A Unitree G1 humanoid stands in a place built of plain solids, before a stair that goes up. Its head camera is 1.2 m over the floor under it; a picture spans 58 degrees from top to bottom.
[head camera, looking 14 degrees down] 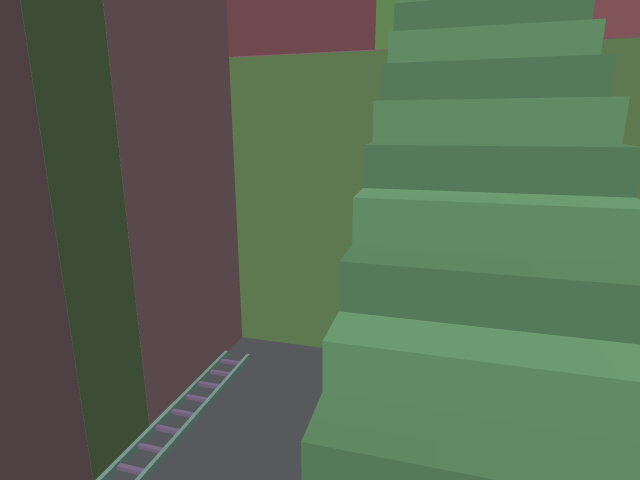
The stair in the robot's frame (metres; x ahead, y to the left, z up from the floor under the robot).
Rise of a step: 0.19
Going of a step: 0.22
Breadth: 1.02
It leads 16 degrees to the right of straight ahead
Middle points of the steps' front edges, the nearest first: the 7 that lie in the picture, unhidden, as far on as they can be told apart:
1.08 -0.50 0.57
1.30 -0.56 0.77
1.51 -0.62 0.96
1.72 -0.68 1.15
1.93 -0.73 1.34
2.15 -0.79 1.53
2.36 -0.85 1.72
